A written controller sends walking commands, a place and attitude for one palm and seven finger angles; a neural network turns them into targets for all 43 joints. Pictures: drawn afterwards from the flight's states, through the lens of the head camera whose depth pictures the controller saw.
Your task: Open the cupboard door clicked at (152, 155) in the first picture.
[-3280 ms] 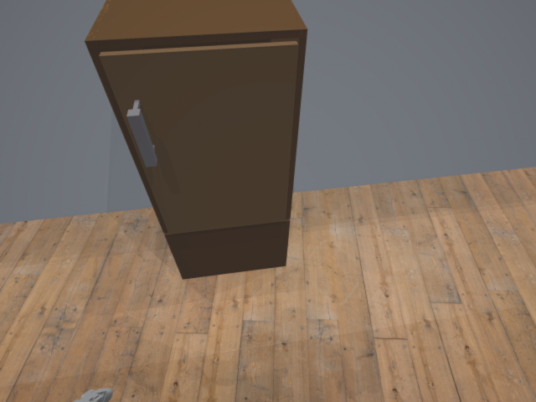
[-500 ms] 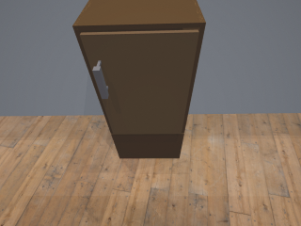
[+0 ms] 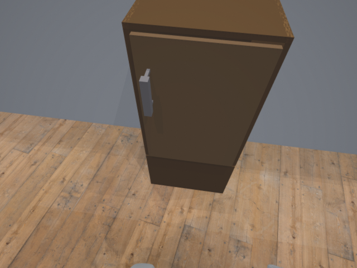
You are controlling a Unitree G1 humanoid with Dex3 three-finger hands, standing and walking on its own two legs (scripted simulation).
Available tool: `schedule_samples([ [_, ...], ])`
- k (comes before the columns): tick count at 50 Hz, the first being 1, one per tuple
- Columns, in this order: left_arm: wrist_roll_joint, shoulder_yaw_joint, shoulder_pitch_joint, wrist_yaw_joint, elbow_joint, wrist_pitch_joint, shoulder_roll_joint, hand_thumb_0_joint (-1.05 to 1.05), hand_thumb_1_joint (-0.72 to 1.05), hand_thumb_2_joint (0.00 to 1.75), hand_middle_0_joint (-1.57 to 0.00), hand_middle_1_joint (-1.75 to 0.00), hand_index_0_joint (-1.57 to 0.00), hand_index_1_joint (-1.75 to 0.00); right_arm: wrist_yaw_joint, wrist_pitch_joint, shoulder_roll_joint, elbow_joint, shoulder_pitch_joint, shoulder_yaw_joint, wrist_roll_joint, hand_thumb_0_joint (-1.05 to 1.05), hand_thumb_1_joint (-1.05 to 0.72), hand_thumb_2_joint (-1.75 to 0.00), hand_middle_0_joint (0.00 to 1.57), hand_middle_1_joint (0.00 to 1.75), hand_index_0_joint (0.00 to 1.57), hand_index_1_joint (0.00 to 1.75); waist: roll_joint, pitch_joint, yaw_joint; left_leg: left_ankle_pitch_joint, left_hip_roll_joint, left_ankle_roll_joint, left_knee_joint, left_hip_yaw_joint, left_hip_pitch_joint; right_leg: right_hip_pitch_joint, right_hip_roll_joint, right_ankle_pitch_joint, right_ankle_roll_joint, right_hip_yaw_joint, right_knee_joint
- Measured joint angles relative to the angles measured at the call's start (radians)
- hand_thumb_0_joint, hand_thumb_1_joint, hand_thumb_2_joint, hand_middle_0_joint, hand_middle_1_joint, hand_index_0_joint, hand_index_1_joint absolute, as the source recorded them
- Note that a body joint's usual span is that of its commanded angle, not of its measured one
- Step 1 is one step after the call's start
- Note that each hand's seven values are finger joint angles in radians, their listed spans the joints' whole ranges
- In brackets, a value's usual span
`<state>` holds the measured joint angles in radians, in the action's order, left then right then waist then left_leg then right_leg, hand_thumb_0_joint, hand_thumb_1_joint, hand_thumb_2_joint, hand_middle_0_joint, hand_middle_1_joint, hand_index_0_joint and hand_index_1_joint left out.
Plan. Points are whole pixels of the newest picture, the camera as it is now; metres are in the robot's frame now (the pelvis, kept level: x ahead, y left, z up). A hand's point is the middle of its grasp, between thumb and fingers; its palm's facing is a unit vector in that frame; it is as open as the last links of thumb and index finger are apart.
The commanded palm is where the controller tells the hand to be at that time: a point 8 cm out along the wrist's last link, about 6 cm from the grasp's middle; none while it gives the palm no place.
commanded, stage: come to a stop and stand still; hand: left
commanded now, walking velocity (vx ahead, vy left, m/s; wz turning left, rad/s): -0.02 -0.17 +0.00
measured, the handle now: (148, 93) +0.59 +0.16 +0.02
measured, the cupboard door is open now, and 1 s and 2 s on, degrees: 0 0 0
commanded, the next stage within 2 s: none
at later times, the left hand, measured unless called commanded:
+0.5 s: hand out of the picture +0.00 +0.19 -0.16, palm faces -0.05 -0.98 -0.20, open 7.4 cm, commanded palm none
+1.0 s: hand out of the picture -0.08 +0.12 -0.17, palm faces +0.09 -0.99 -0.14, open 7.4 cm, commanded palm none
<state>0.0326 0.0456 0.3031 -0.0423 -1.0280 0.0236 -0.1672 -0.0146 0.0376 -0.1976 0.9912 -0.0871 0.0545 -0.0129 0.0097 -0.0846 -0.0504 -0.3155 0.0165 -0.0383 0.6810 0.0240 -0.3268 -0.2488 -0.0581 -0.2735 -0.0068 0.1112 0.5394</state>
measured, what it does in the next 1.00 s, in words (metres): steps on the spot: left foot, then right foot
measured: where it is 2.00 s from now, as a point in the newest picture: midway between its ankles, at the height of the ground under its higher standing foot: outside the picture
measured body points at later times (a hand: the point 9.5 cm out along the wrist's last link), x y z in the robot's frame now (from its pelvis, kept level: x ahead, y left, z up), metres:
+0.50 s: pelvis -0.05 +0.00 +0.01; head -0.04 +0.01 +0.46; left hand +0.01 +0.24 -0.15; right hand -0.08 -0.24 -0.14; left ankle +0.01 +0.12 -0.73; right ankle -0.09 -0.13 -0.71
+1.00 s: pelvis -0.01 -0.02 +0.00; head +0.01 -0.02 +0.45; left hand -0.08 +0.17 -0.16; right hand +0.01 -0.25 -0.16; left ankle +0.00 +0.11 -0.74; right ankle -0.09 -0.12 -0.73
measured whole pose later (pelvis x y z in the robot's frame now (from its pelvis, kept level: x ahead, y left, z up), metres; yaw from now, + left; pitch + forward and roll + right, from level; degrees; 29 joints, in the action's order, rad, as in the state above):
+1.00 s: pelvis -0.01 -0.02 +0.00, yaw -1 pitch +0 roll +0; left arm 0.02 0.01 0.39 -0.04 -1.15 -0.01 -0.07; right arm -0.03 0.00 -0.17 1.12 -0.23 0.03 -0.02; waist -0.01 -0.04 -0.03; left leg -0.24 0.04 -0.01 0.50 0.05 -0.24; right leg -0.10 -0.01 -0.37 -0.01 0.08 0.47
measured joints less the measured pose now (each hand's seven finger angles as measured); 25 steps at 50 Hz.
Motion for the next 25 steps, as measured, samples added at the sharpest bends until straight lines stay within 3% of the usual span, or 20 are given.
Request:
schedule_samples([
  [1,-0.003,0.001,0.008,0.001,-0.001,0.003,-0.005,0.0,0.9,0.9,-0.2,-0.3,-0.21,-0.3,0.0,-0.009,0.002,-0.003,-0.003,-0.005,0.0,0.0,-0.91,-0.9,0.2,0.3,0.2,0.3,-0.002,0.007,0.001,0.067,0.008,0.007,-0.084,0.005,0.044,-0.01,0.005,-0.011,0.009,0.002,0.023],
  [2,-0.007,0.002,0.008,0.001,-0.004,0.008,-0.014,0.0,0.9,0.9,-0.2,-0.3,-0.21,-0.3,-0.001,-0.019,0.011,-0.001,-0.007,-0.007,-0.001,0.0,-0.91,-0.9,0.2,0.3,0.2,0.3,0.011,0.01,0.003,0.046,0.004,0.023,-0.109,0.01,0.06,-0.022,-0.002,-0.025,0.017,0.0,0.052],
  [4,-0.012,0.006,0.001,-0.003,-0.009,0.019,-0.035,0.0,0.9,0.9,-0.2,-0.3,-0.2,-0.3,-0.004,-0.025,0.037,0.003,-0.013,-0.021,-0.005,0.0,-0.91,-0.9,0.2,0.3,0.2,0.3,0.048,0.006,-0.007,0.021,-0.008,0.056,-0.101,0.029,0.065,-0.056,0.005,-0.155,0.023,-0.049,0.158],
  [6,-0.01,0.011,-0.004,-0.001,-0.014,0.03,-0.047,0.0,0.9,0.9,-0.2,-0.3,-0.2,-0.3,-0.013,-0.029,0.06,0.008,-0.027,-0.037,-0.01,0.0,-0.91,-0.9,0.2,0.3,0.2,0.3,0.062,0.014,-0.006,0.033,-0.005,0.072,-0.128,0.037,0.08,-0.092,0.031,-0.206,0.028,-0.091,0.286],
  [12,-0.005,0.023,-0.013,0.028,-0.02,0.04,-0.056,0.0,0.91,0.9,-0.2,-0.3,-0.2,-0.3,-0.032,-0.031,0.072,0.021,-0.065,-0.041,-0.012,0.0,-0.92,-0.9,0.21,0.3,0.2,0.3,0.057,0.046,0.019,0.113,0.009,0.08,-0.241,0.051,0.101,-0.138,0.05,-0.12,0.049,-0.14,0.477],
  [19,-0.003,0.024,-0.032,0.04,-0.026,0.055,-0.057,0.0,0.91,0.9,-0.2,-0.3,-0.2,-0.3,-0.03,-0.033,0.048,0.048,-0.142,-0.022,-0.018,0.0,-0.91,-0.9,0.21,0.3,0.2,0.3,0.04,0.067,0.065,0.167,0.025,0.071,-0.3,0.062,0.096,-0.074,0.025,-0.124,0.056,-0.131,0.345],
  [25,-0.011,0.009,-0.061,0.044,-0.021,0.035,-0.035,0.0,0.91,0.9,-0.2,-0.3,-0.2,-0.3,-0.018,-0.016,0.017,0.1,-0.225,-0.005,-0.027,0.0,-0.9,-0.9,0.21,0.3,0.2,0.3,0.002,0.079,0.1,0.188,0.032,0.045,-0.298,0.05,0.073,0.037,0.03,-0.148,0.02,-0.084,0.069],
])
